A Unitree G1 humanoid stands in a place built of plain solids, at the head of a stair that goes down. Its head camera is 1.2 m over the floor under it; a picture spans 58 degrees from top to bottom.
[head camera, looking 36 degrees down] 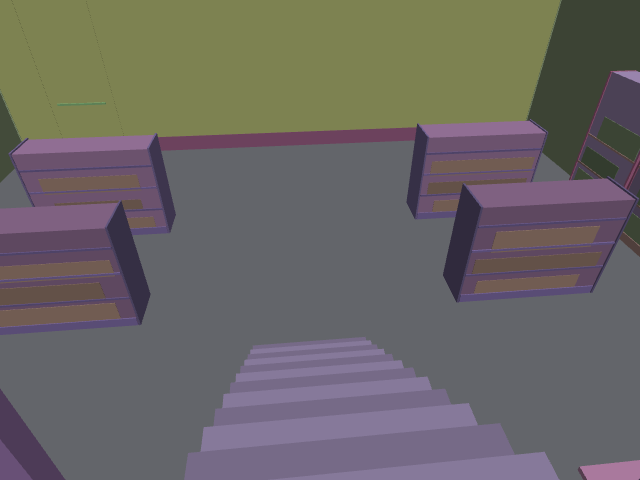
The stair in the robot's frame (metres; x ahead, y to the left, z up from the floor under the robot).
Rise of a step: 0.20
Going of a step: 0.22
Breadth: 1.22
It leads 6 degrees to the left of straight ahead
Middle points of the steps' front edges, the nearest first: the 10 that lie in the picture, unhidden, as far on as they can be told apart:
0.91 -0.11 -0.40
1.13 -0.09 -0.61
1.35 -0.07 -0.81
1.58 -0.04 -1.01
1.80 -0.02 -1.21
2.02 0.00 -1.41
2.24 0.02 -1.62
2.47 0.04 -1.82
2.69 0.07 -2.02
2.91 0.09 -2.22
